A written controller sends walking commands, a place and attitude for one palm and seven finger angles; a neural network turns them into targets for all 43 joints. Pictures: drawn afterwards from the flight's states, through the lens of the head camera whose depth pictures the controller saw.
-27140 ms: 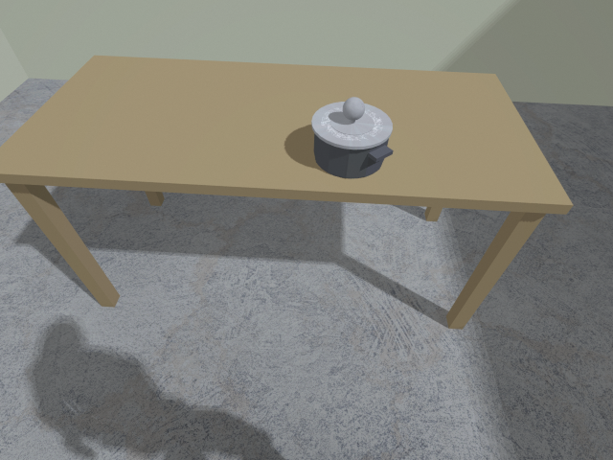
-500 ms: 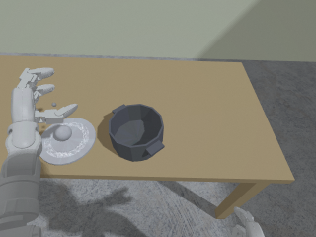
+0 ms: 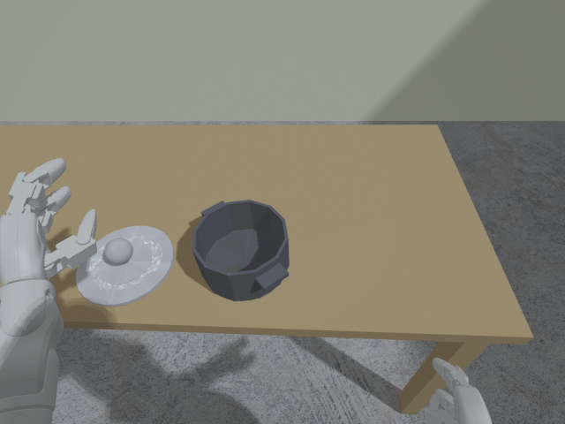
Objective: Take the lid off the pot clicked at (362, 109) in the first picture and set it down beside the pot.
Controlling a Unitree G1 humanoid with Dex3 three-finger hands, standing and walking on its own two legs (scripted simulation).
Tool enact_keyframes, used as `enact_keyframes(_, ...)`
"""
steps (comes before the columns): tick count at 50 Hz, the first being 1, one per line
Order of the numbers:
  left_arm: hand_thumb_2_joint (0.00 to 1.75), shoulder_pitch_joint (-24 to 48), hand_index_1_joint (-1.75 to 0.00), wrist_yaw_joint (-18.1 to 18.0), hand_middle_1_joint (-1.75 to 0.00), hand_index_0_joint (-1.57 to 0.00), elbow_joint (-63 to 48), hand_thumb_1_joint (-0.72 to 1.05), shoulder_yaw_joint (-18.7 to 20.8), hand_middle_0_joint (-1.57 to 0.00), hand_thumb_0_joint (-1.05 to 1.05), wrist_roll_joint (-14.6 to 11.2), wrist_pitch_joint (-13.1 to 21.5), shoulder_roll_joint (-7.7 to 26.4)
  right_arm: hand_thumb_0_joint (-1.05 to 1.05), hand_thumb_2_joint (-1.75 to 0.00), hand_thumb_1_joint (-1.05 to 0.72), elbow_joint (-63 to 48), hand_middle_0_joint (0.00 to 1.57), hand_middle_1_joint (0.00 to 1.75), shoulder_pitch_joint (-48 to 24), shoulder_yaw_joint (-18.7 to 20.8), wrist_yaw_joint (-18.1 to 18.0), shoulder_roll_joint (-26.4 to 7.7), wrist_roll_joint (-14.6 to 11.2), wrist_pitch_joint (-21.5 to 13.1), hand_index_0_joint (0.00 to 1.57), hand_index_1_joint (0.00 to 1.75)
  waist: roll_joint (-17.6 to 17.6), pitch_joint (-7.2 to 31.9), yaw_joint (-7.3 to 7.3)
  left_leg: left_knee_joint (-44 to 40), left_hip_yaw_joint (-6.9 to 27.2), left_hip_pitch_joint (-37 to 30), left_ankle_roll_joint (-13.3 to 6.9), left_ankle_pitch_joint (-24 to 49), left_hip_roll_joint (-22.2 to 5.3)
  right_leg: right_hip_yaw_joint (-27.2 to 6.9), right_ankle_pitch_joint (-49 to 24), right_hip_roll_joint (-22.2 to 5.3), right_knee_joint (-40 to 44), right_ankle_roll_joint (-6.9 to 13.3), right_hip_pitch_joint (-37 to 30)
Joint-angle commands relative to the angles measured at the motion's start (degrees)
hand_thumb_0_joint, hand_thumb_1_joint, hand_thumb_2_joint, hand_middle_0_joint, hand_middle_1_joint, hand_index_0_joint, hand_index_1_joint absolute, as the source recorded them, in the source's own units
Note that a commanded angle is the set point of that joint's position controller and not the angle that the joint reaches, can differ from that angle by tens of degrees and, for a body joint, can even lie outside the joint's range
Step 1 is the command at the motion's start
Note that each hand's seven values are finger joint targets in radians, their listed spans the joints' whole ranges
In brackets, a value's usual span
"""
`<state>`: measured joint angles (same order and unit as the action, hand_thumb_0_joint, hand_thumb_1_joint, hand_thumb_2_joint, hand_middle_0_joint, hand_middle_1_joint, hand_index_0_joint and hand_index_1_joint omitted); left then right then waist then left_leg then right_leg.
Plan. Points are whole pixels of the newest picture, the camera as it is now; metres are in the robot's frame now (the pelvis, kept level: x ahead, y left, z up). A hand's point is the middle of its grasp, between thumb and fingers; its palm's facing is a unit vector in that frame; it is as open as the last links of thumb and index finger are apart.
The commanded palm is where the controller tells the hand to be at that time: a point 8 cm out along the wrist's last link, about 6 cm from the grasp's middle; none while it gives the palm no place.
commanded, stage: draw the hand back to the body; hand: left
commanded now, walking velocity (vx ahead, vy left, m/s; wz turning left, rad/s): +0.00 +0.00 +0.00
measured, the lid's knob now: (118, 251) +0.41 +0.37 -0.05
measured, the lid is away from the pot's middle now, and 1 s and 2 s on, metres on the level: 0.24 0.24 0.24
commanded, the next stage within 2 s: step back with the hand held close in 1.00 s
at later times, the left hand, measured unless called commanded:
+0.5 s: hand (66, 286) +0.22 +0.26 +0.15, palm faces +0.44 -0.84 -0.33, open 7.4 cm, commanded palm +0.16 +0.29 +0.17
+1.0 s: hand (41, 338) +0.16 +0.26 +0.15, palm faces +0.42 -0.83 -0.38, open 7.4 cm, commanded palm +0.11 +0.29 +0.17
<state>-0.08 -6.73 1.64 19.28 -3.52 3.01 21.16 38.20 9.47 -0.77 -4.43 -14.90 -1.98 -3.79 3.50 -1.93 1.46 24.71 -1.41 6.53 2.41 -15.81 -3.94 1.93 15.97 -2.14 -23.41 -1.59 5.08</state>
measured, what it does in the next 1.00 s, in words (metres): stands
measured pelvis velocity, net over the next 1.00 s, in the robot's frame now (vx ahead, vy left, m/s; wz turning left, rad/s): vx -0.02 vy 0.01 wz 0.01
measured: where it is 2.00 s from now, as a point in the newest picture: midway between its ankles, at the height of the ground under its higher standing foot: outside the picture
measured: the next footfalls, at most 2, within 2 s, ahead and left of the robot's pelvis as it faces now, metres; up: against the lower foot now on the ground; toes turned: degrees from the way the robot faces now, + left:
none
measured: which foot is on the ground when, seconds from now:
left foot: down 0.00-1.00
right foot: down 0.00-1.00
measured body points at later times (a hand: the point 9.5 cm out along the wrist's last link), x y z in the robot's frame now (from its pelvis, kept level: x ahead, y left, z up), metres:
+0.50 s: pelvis -0.01 +0.00 +0.00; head -0.02 -0.02 +0.45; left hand +0.19 +0.30 +0.17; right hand +0.18 -0.22 -0.09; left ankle -0.03 +0.15 -0.74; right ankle -0.04 -0.14 -0.74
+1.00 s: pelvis -0.02 +0.01 +0.00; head -0.03 +0.00 +0.45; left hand +0.14 +0.30 +0.17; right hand +0.19 -0.20 -0.08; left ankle -0.03 +0.15 -0.74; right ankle -0.04 -0.14 -0.74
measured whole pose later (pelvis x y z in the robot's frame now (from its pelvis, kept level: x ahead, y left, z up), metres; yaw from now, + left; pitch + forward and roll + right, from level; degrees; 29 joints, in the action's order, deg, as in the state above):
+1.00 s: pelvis -0.02 +0.01 +0.00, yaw +0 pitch -4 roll -1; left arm -30.4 -6.9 -28.1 15.7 -3.1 3.9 18.4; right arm 35.9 9.2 -1.9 -4.6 -12.5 -0.5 -7.1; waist 3.4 -0.9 4.0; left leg 27.6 -1.3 7.4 1.4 -16.3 -3.1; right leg 1.9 15.4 -3.0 -24.3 -2.6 4.9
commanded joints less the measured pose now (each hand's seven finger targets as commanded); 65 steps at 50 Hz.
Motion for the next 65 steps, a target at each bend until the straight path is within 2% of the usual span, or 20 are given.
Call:
enact_keyframes(1, 0.85, 9.5, -0.39, -0.7, -0.39, -0.22, -13.8, 0.77, 5.7, -0.22, 0.0, -0.2, 3.9, 12.9, 0.0, -0.9, -0.9, -8.5, 0.2, 0.3, -6.3, 1.9, -0.6, -5.8, 0.0, -3.2, 0.2, 0.3, -1.2, 10.1, 0.1, -0.6, -2.3, -5.1, -4.1, 18.9, 1.7, 2.8, -24.3, 0.6, 1.8, 2.2, -0.3)
enact_keyframes(6, 0.89, 9.4, -0.32, -0.7, -0.32, -0.2, -18.2, 0.88, 4.9, -0.2, 0.0, -0.3, 4.5, 12.2, 0.0, -0.9, -0.9, -9.1, 0.2, 0.3, -7.5, 1.6, -0.7, -5.4, 0.1, -3.9, 0.2, 0.3, 0.5, 9.1, 0.18, -1.2, -2.0, -5.5, -4.1, 15.8, 1.8, 2.5, -20.4, 0.6, 2.7, 2.3, 0.9)
enact_keyframes(8, 0.9, 7.0, -0.3, -0.8, -0.3, -0.2, -20.8, 0.9, 6.3, -0.2, 0.0, -0.2, 4.8, 13.5, 0.0, -0.9, -0.9, -9.1, 0.2, 0.3, -7.6, 1.6, -0.6, -5.4, 0.2, -4.3, 0.2, 0.3, 0.3, 9.8, 0.49, -1.2, -1.6, -5.7, -4.0, 16.3, 1.7, 2.5, -20.6, 0.6, 2.5, 2.4, 0.3)
enact_keyframes(11, 0.9, 3.4, -0.3, -0.6, -0.3, -0.2, -20.1, 0.9, 5.0, -0.2, 0.0, -0.5, 4.5, 10.9, 0.0, -0.9, -0.9, -9.3, 0.2, 0.3, -7.8, 1.6, -0.6, -5.2, 0.3, -4.4, 0.2, 0.3, -1.9, 8.8, 0.44, -1.2, -1.9, -5.1, -4.1, 15.5, 1.7, 2.5, -20.1, 0.6, 2.8, 2.1, 0.8)
enact_keyframes(13, 0.9, 2.4, -0.3, -0.8, -0.3, -0.2, -23.2, 0.9, 6.4, -0.2, 0.0, -0.3, 5.0, 12.7, 0.0, -0.9, -0.9, -9.3, 0.2, 0.3, -8.0, 1.7, -0.7, -5.2, 0.5, -4.7, 0.2, 0.3, -0.5, 9.1, 0.63, -1.2, -1.6, -5.2, -4.1, 15.6, 1.7, 2.3, -20.2, 0.4, 2.8, 2.3, 0.3)
enact_keyframes(17, 0.9, -1.9, -0.3, -0.6, -0.3, -0.2, -24.9, 0.9, 4.6, -0.2, 0.0, -0.2, 4.8, 9.9, 0.0, -0.9, -0.9, -9.8, 0.2, 0.3, -8.4, 1.6, -0.5, -4.8, 0.6, -5.0, 0.2, 0.3, -0.5, 8.1, 0.83, -1.3, -1.7, -4.9, -4.1, 15.1, 1.6, 2.5, -19.1, 0.5, 3.0, 2.2, 1.1)
enact_keyframes(23, 0.9, -7.6, -0.3, -0.8, -0.3, -0.2, -31.8, 0.9, 5.8, -0.2, 0.0, -0.1, 5.4, 11.2, 0.0, -0.9, -0.9, -10.2, 0.2, 0.3, -8.6, 1.7, -0.4, -4.8, 0.9, -5.7, 0.2, 0.3, 0.6, 8.1, 1.14, -1.5, -1.1, -4.4, -3.7, 14.6, 1.4, 2.4, -18.1, 0.4, 2.6, 2.4, 0.6)
enact_keyframes(24, 0.9, -8.3, -0.3, -0.6, -0.3, -0.2, -31.5, 0.9, 4.1, -0.2, 0.0, 0.2, 5.4, 8.9, 0.0, -0.9, -0.9, -10.3, 0.2, 0.3, -8.6, 1.5, -0.4, -4.5, 1.0, -5.8, 0.2, 0.3, 0.6, 8.2, 1.08, -1.7, -1.3, -4.3, -3.7, 14.8, 1.5, 2.5, -17.8, 0.7, 2.6, 2.4, 0.9)
enact_keyframes(26, 0.9, -12.1, -0.3, -0.6, -0.3, -0.2, -30.7, 0.9, 4.4, -0.2, 0.0, -0.1, 4.9, 8.6, 0.0, -0.9, -0.9, -10.3, 0.2, 0.3, -8.4, 1.6, -0.3, -4.6, 1.0, -5.7, 0.2, 0.3, -1.4, 7.0, 1.32, -1.5, -1.1, -3.5, -3.8, 14.1, 1.3, 2.6, -17.3, 0.5, 2.9, 2.3, 1.4)
enact_keyframes(32, 0.9, -15.8, -0.3, -0.6, -0.3, -0.2, -37.6, 0.9, 3.4, -0.2, 0.0, 0.4, 5.3, 7.9, 0.0, -0.9, -0.9, -11.2, 0.2, 0.3, -8.9, 1.5, -0.3, -4.3, 1.1, -6.2, 0.2, 0.3, 1.7, 6.7, 1.51, -1.4, -0.8, -3.2, -3.5, 12.7, 1.3, 2.5, -15.0, 0.3, 2.8, 2.5, 2.0)
enact_keyframes(33, 0.9, -17.0, -0.3, -0.9, -0.3, -0.2, -38.9, 0.9, 4.9, -0.2, 0.0, 0.3, 5.6, 9.7, 0.0, -0.9, -0.9, -11.1, 0.2, 0.3, -8.8, 1.5, -0.3, -4.3, 1.2, -6.5, 0.2, 0.3, 1.1, 6.1, 1.49, -1.3, -0.5, -2.8, -3.4, 12.2, 1.2, 2.4, -14.7, 0.4, 2.7, 2.6, 2.0)
enact_keyframes(35, 0.9, -21.7, -0.3, -0.8, -0.3, -0.2, -37.4, 0.9, 4.2, -0.2, 0.0, 0.3, 5.2, 7.6, 0.0, -0.9, -0.9, -11.2, 0.2, 0.3, -8.6, 1.5, -0.3, -3.9, 1.3, -6.6, 0.2, 0.3, 0.4, 6.2, 1.82, -1.3, -0.8, -2.4, -3.5, 12.8, 1.2, 2.6, -15.1, 0.5, 2.6, 2.4, 2.1)
enact_keyframes(38, 0.9, -21.7, -0.3, -0.7, -0.3, -0.2, -39.6, 0.9, 3.5, -0.2, 0.0, 0.3, 5.0, 7.7, 0.0, -0.9, -0.9, -11.3, 0.2, 0.3, -8.8, 1.5, -0.4, -4.0, 1.1, -6.3, 0.2, 0.3, -1.8, 4.3, 1.2, -1.1, -0.5, -1.8, -3.4, 11.4, 0.9, 2.4, -13.9, 0.6, 3.0, 2.4, 3.2)
enact_keyframes(45, 0.9, -25.3, -0.3, -1.2, -0.3, -0.2, -42.4, 0.9, 3.1, -0.2, 0.0, 0.8, 4.9, 6.8, 0.0, -0.9, -0.9, -11.6, 0.2, 0.3, -8.8, 1.2, -0.8, -3.5, 1.4, -7.0, 0.2, 0.3, 1.3, 4.9, 1.59, -0.8, -0.4, -1.7, -3.3, 10.8, 1.1, 2.3, -12.9, 0.5, 2.8, 2.5, 3.5)
enact_keyframes(48, 0.9, -24.4, -0.3, -1.3, -0.3, -0.2, -41.6, 0.9, 3.4, -0.2, 0.0, 0.6, 4.4, 7.2, 0.0, -0.9, -0.9, -11.5, 0.2, 0.3, -8.9, 1.3, -1.0, -3.8, 1.2, -6.7, 0.2, 0.3, -1.5, 3.4, 1.3, -1.0, 0.1, -1.2, -3.3, 9.7, 0.9, 2.3, -11.8, 0.6, 2.9, 2.5, 4.0)
enact_keyframes(55, 0.9, -25.9, -0.3, -1.3, -0.3, -0.2, -42.3, 0.9, 2.8, -0.2, 0.0, 0.8, 4.2, 6.4, 0.0, -0.9, -0.9, -12.0, 0.2, 0.3, -9.0, 1.0, -0.9, -3.4, 1.4, -6.7, 0.2, 0.3, 1.1, 4.5, 1.91, -1.2, 0.1, -1.0, -3.2, 9.5, 1.2, 2.2, -11.0, 0.6, 2.7, 2.6, 3.5)
enact_keyframes(56, 0.9, -14.8, -0.3, -1.2, -0.3, -0.2, -49.5, 0.9, 13.3, -0.2, 0.0, -0.3, 7.6, 16.9, 0.0, -0.9, -0.9, -13.6, 0.2, 0.3, -5.5, 1.3, -0.6, -4.3, 1.2, -5.0, 0.2, 0.3, -1.2, -0.1, 0.39, 1.1, -0.3, 2.5, -4.7, 6.2, 0.5, -3.8, -19.0, -2.2, 5.4, 2.1, 7.9)
enact_keyframes(57, 0.9, -19.5, -0.3, -0.7, -0.3, -0.2, -42.8, 0.9, 11.2, -0.2, 0.0, 0.0, 8.1, 13.3, 0.0, -0.9, -0.9, -11.7, 0.2, 0.3, -5.3, 1.4, -0.5, -3.1, 1.4, -4.3, 0.2, 0.3, -7.9, -0.6, -0.29, 3.3, 0.4, 3.6, -4.7, 5.6, 0.5, -4.0, -22.7, -3.7, 5.0, 2.2, 7.7)
enact_keyframes(61, 0.9, -30.4, -0.3, 1.4, -0.3, -0.2, -40.0, 0.9, 5.7, -0.2, 0.0, 0.1, 8.8, 6.5, 0.0, -0.9, -0.9, -13.5, 0.2, 0.3, -5.2, 2.5, 0.4, -3.9, 1.3, -2.5, 0.2, 0.3, -5.5, 5.1, -0.88, 5.0, -0.2, 3.8, -4.9, 12.1, -0.6, -3.3, -28.5, -5.5, 1.0, 1.4, 5.2)
enact_keyframes(65, 0.9, -36.8, -0.3, 1.7, -0.3, -0.2, -44.8, 0.9, 7.5, -0.2, 0.0, 0.0, 10.1, 7.6, 0.0, -0.9, -0.9, -15.3, 0.2, 0.3, -5.4, 3.4, 1.0, -4.2, 0.9, -1.1, 0.2, 0.3, -2.7, 10.4, -0.55, 4.2, 1.4, 3.6, -5.5, 23.3, -2.8, -0.8, -28.2, -4.3, -2.7, 0.4, 3.3)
